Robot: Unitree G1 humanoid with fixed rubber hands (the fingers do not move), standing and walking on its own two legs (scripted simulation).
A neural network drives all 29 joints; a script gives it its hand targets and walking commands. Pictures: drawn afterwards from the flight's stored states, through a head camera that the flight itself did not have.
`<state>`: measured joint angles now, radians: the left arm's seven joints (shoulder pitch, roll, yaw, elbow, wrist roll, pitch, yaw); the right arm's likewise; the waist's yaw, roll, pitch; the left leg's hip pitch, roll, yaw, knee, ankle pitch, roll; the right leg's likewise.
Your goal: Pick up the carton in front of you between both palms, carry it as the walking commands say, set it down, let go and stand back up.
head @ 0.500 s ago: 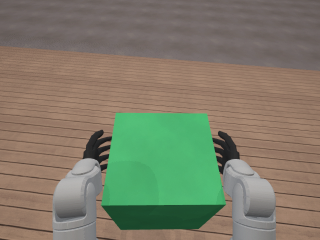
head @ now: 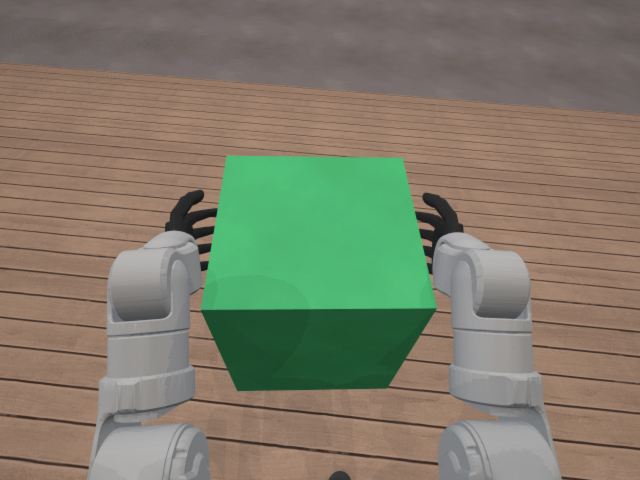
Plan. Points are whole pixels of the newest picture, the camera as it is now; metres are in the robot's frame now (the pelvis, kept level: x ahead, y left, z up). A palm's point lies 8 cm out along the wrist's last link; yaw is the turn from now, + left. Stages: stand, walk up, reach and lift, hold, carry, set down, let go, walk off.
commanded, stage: carry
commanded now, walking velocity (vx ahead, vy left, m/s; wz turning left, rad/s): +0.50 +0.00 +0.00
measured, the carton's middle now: (314, 282) +0.37 -0.01 +0.04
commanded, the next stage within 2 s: none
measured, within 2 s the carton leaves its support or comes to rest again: neither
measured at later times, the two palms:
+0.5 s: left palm (221, 107) +0.71 +0.14 +0.08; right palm (392, 108) +0.70 -0.16 +0.08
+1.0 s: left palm (257, 47) +1.04 +0.10 +0.03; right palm (383, 50) +1.03 -0.20 +0.03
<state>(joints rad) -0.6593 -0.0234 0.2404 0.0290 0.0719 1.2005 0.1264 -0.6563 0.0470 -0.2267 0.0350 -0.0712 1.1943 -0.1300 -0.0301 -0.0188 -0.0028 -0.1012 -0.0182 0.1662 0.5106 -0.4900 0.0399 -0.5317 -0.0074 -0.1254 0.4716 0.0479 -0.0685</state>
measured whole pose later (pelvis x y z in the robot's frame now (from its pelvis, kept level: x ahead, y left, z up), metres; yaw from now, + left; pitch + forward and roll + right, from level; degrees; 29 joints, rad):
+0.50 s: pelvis +0.35 -0.01 -0.06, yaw -3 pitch +4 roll -2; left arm -0.63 -0.02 0.22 -0.02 0.04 1.16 0.13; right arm -0.61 0.07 -0.22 -0.07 -0.10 1.19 -0.13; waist 0.06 0.03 -0.01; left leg -0.45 -0.03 0.14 0.40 0.21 0.10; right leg -0.11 0.08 -0.13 0.80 -0.44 -0.07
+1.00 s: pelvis +0.68 -0.03 -0.11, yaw +0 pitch +4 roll +1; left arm -0.63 -0.05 0.22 -0.01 0.10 1.18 0.14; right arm -0.65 0.00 -0.20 0.04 -0.02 1.16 -0.13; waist -0.06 -0.02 -0.05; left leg -0.17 -0.09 0.12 0.88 -0.47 0.11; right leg -0.46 0.04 -0.12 0.41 0.20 -0.09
